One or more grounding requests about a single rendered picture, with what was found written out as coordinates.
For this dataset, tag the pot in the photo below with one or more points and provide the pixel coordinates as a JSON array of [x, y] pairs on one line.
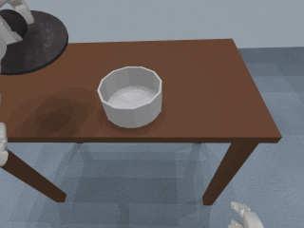
[[131, 96]]

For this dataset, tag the table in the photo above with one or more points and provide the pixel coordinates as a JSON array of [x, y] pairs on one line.
[[207, 96]]

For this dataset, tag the knob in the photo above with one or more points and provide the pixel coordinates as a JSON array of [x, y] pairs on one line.
[[15, 20]]

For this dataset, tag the left robot hand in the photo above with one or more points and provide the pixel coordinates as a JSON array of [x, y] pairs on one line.
[[21, 7]]

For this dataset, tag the lid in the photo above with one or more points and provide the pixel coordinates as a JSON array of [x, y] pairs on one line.
[[44, 42]]

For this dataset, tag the right robot hand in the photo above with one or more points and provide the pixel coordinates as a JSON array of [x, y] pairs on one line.
[[250, 219]]

